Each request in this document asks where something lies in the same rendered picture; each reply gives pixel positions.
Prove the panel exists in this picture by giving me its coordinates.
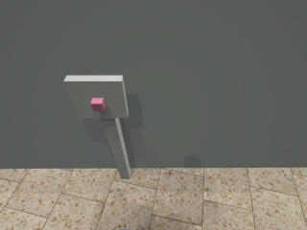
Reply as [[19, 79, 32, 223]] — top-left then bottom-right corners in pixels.
[[64, 75, 130, 179]]

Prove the button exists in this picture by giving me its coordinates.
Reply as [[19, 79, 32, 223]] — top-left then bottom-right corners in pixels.
[[91, 98, 106, 112]]

